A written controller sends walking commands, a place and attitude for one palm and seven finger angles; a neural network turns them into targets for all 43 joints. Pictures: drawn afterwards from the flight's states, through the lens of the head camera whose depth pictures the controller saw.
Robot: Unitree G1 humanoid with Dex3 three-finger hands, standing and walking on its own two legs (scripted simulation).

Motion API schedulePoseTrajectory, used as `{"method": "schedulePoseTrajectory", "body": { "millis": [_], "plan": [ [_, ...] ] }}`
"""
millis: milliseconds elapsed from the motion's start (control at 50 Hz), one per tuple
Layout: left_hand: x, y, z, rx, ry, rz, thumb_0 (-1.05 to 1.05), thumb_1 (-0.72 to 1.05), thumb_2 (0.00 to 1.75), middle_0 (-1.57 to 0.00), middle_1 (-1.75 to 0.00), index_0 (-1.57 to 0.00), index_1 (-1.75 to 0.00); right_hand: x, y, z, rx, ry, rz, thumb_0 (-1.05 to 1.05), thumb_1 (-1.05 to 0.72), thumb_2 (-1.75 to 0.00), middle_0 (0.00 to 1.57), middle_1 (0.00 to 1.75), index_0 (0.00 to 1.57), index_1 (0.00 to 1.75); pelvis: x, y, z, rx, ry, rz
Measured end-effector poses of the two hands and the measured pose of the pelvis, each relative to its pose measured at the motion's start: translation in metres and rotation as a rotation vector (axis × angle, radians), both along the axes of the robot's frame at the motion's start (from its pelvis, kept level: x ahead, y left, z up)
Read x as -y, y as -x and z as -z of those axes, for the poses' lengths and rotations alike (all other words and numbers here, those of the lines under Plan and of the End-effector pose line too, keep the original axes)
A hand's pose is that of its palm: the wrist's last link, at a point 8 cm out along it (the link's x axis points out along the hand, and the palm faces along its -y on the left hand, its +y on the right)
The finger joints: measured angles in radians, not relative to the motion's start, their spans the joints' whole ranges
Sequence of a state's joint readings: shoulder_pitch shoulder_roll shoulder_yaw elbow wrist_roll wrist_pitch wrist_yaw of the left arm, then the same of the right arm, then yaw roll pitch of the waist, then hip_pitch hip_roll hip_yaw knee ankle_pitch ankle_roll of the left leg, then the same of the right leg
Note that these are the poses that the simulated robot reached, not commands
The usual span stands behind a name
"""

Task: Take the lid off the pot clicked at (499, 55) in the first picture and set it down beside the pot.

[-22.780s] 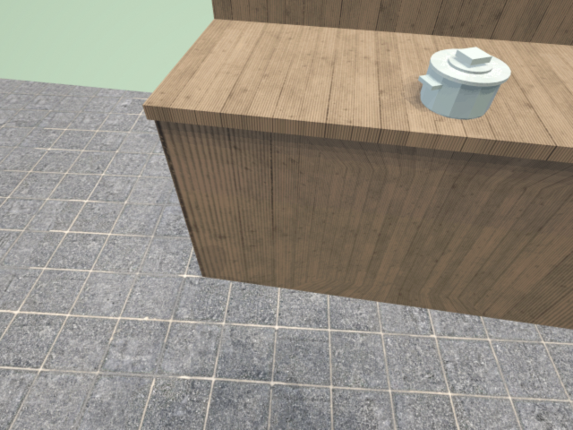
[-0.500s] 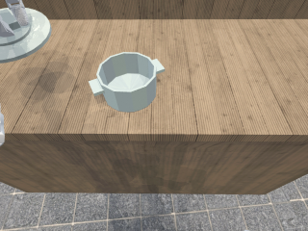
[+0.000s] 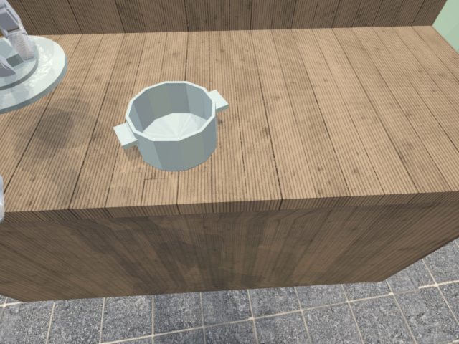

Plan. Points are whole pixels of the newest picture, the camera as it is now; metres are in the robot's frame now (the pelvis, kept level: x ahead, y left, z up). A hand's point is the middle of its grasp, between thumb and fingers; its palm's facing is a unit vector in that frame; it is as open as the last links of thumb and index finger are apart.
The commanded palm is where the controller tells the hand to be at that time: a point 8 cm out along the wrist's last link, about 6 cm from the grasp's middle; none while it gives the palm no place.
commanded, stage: lower the lid onto the table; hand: left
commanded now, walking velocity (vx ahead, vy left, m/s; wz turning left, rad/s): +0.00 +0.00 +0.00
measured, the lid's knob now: out of the picture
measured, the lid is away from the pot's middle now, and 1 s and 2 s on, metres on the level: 0.23 0.24 0.24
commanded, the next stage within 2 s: none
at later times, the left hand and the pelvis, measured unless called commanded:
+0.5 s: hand (0, 79) +0.46 +0.30 +0.23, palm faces -0.32 -0.16 -0.93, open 6.5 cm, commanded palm +0.48 +0.30 +0.30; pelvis +0.00 +0.00 +0.00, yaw +1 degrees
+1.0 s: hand (16, 97) +0.46 +0.30 +0.19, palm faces -0.37 -0.16 -0.91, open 6.4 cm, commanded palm +0.48 +0.30 +0.26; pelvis -0.01 +0.00 +0.00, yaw +0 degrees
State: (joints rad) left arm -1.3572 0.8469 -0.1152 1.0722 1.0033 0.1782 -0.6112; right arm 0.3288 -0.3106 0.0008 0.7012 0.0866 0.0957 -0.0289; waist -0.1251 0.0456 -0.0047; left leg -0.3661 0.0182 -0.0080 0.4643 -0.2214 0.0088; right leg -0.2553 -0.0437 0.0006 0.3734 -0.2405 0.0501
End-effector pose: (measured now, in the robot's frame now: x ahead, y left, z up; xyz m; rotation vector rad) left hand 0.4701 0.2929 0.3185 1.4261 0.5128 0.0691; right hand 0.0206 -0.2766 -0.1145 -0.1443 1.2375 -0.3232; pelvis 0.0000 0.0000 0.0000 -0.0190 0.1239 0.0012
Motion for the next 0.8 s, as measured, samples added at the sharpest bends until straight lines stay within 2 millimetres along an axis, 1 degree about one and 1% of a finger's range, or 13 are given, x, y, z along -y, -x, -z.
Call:
{"method": "schedulePoseTrajectory", "body": {
  "millis": [80,300,440,520,600,800],
  "plan": [
    [-0.002,0.000,0.007,-0.017,0.003,-0.003,0.04,0.13,0.94,-0.52,-0.88,-0.90,-1.07,-0.001,-0.004,0.001,0.002,-0.007,-0.003,0.00,-0.90,-0.90,0.20,0.30,0.21,0.30,-0.001,-0.001,0.000,-0.001,0.000,0.001],
    [-0.006,0.004,0.023,-0.041,0.004,0.013,0.04,0.13,0.94,-0.52,-0.88,-0.90,-1.07,-0.005,-0.027,0.000,0.053,-0.013,-0.028,0.00,-0.90,-0.90,0.20,0.30,0.21,0.30,-0.001,0.000,0.001,-0.001,0.002,-0.005],
    [-0.005,0.009,0.029,-0.044,-0.001,0.028,0.04,0.13,0.94,-0.52,-0.88,-0.90,-1.07,-0.005,-0.033,-0.001,0.066,-0.014,-0.043,0.00,-0.90,-0.90,0.20,0.30,0.21,0.30,-0.001,0.002,0.002,0.001,0.003,-0.011],
    [-0.005,0.011,0.037,-0.066,0.007,0.030,0.04,0.13,0.94,-0.52,-0.88,-0.90,-1.08,-0.005,-0.032,0.000,0.063,-0.011,-0.044,0.00,-0.90,-0.90,0.20,0.30,0.21,0.30,-0.001,0.004,0.002,0.003,0.003,-0.012],
    [-0.005,0.011,0.044,-0.084,0.008,0.038,0.04,0.13,0.94,-0.52,-0.88,-0.90,-1.07,-0.004,-0.026,-0.001,0.055,-0.002,-0.038,0.00,-0.90,-0.90,0.20,0.30,0.21,0.30,-0.001,0.005,0.002,0.004,0.005,-0.010],
    [-0.009,0.007,0.057,-0.101,0.015,0.053,0.04,0.13,0.93,-0.52,-0.88,-0.90,-1.08,0.000,0.000,-0.002,0.006,0.022,0.001,0.00,-0.90,-0.90,0.20,0.30,0.21,0.30,-0.002,0.006,0.002,-0.002,0.007,-0.002]
  ]
}}
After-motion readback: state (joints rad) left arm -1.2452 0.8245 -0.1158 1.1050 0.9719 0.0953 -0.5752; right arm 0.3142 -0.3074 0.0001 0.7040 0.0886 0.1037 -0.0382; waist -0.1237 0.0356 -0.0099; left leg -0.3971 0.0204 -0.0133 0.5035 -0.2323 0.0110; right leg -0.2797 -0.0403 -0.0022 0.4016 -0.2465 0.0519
